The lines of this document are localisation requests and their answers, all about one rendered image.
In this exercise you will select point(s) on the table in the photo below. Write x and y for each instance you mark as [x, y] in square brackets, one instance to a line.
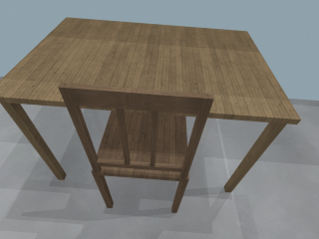
[219, 62]

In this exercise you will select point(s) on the chair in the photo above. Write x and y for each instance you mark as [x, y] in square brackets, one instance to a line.
[139, 145]

